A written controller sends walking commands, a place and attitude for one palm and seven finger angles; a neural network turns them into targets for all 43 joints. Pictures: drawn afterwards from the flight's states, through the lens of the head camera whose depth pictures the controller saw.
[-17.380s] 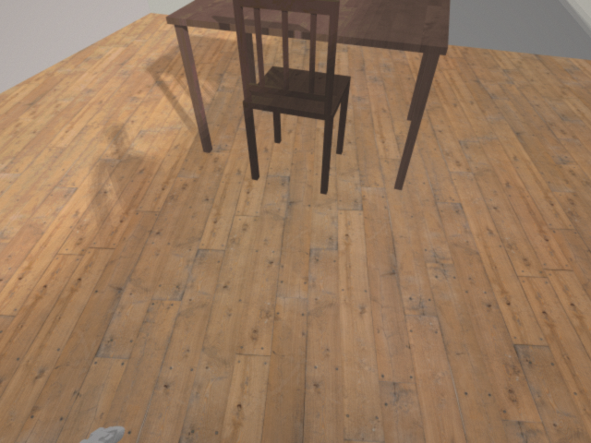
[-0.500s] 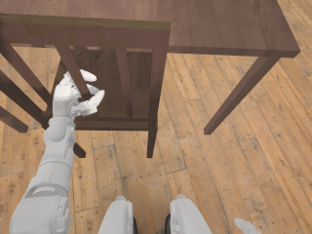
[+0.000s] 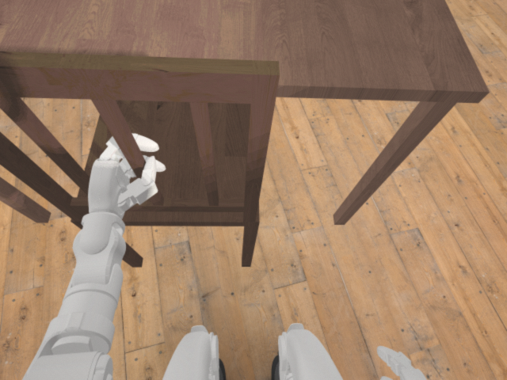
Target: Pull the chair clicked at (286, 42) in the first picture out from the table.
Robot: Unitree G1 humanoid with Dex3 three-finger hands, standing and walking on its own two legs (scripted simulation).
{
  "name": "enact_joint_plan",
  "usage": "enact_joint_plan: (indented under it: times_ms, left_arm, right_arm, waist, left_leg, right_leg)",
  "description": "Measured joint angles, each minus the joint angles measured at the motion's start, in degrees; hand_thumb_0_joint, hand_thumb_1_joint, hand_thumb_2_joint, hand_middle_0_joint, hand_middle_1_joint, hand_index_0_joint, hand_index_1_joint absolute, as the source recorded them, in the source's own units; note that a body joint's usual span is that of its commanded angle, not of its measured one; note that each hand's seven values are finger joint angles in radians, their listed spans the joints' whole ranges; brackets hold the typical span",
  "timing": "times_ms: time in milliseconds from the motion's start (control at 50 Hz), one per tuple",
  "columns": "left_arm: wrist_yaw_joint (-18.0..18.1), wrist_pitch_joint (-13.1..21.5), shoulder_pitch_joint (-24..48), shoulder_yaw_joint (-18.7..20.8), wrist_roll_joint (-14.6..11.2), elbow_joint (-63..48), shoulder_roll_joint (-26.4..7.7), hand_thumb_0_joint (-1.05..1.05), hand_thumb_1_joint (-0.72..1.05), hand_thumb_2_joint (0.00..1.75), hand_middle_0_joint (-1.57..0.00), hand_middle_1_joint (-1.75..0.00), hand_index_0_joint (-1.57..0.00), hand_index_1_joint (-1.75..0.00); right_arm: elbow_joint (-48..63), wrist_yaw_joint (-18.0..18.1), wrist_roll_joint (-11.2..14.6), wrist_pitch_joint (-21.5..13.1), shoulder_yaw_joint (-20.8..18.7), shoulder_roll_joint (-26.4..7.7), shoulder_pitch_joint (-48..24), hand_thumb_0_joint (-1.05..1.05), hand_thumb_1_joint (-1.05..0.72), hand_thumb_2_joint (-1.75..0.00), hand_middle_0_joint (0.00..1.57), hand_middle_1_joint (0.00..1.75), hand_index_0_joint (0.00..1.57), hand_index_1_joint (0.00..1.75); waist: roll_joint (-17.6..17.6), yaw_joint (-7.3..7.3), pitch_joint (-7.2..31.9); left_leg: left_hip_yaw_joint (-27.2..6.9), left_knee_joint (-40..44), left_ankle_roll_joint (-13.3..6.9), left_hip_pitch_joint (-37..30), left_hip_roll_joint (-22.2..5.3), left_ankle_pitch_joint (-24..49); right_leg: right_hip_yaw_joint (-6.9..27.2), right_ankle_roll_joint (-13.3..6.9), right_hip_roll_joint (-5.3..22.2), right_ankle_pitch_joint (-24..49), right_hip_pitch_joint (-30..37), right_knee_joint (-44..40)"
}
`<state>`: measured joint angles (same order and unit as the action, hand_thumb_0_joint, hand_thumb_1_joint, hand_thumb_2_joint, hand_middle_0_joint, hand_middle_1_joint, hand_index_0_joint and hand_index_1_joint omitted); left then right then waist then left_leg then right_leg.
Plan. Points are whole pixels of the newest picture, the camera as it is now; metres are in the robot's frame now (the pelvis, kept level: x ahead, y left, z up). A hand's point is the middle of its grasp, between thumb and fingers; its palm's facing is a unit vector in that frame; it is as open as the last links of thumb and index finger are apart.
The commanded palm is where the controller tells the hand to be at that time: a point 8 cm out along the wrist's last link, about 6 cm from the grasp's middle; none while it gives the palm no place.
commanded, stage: hook a spindle and tug to test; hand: left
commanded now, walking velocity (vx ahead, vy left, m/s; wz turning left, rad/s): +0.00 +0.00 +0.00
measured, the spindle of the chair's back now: (137, 162) +0.44 +0.18 +0.02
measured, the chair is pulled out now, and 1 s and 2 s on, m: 0.01 0.11 0.26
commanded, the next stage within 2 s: step backward, pulling the chair out in 0.20 s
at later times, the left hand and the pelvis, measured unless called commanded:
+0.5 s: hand (148, 194) +0.38 +0.15 +0.03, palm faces +0.06 -0.99 -0.12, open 5.1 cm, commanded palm +0.37 +0.20 +0.03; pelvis +0.01 +0.01 +0.06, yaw +0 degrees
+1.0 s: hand (165, 236) +0.32 +0.12 +0.04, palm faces -0.01 -0.99 -0.14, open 4.9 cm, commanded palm +0.31 +0.17 +0.04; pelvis -0.03 +0.00 +0.09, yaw -3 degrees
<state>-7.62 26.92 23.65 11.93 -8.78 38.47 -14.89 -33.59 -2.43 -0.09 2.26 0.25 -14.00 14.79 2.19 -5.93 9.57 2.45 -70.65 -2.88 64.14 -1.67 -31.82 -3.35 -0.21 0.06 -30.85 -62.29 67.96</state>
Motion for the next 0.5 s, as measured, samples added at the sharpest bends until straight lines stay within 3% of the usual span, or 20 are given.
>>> enact_joint_plan:
  times_ms: [320,340,400,440,500]
  left_arm:
    - [-0.07,-0.05,-6.15,-2.18,-0.39,-5.94,1.35,0.01,0.76,0.81,-0.46,-1.45,-0.43,-1.45]
    - [1.15,-1.39,-5.81,-2.54,0.55,-6.66,1.32,0.00,0.75,0.81,-0.46,-1.44,-0.43,-1.45]
    - [6.96,-10.35,-5.17,-5.16,4.28,-8.09,1.03,0.01,0.75,0.82,-0.44,-1.38,-0.43,-1.45]
    - [9.71,-14.54,-5.56,-6.42,4.94,-5.83,1.47,0.02,0.76,0.83,-0.42,-1.32,-0.43,-1.45]
    - [11.91,-16.27,-5.47,-6.79,3.61,-0.02,3.13,0.02,0.76,0.82,-0.35,-1.22,-0.44,-1.45]
  right_arm:
    - [0.60,0.19,0.05,-0.96,-0.22,0.11,-1.39,0.01,-0.90,-0.90,0.20,0.30,0.20,0.30]
    - [0.82,0.80,0.55,0.00,-0.26,0.35,-1.80,0.01,-0.90,-0.90,0.20,0.30,0.20,0.30]
    - [1.89,3.79,2.07,2.98,-0.19,1.47,-2.19,0.01,-0.91,-0.90,0.20,0.30,0.20,0.30]
    - [2.43,5.31,2.75,3.94,0.33,1.78,-1.43,0.01,-0.91,-0.90,0.20,0.30,0.20,0.30]
    - [2.10,6.72,3.34,4.83,1.29,1.78,-0.32,0.01,-0.90,-0.90,0.20,0.30,0.20,0.30]
  waist:
    - [-0.26,1.09,0.16]
    - [-0.62,1.24,-1.27]
    - [-0.79,1.43,-5.87]
    - [-0.28,1.17,-6.00]
    - [-0.48,1.09,-5.69]
  left_leg:
    - [-0.27,0.34,0.09,-1.24,0.29,-0.25]
    - [-0.17,0.73,0.03,-2.66,0.44,-0.18]
    - [0.13,6.96,0.03,-11.00,0.96,2.15]
    - [0.57,12.97,-0.30,-16.14,1.24,4.40]
    - [1.43,21.12,-0.36,-22.96,1.43,7.65]
  right_leg:
    - [-0.23,-0.02,0.22,-0.46,1.36,-0.24]
    - [-0.12,-0.01,0.35,-0.47,2.69,-0.45]
    - [0.19,0.36,0.63,1.63,10.91,-6.43]
    - [0.62,0.68,0.64,4.25,15.83,-12.33]
    - [1.46,1.08,0.54,7.87,22.17,-20.21]
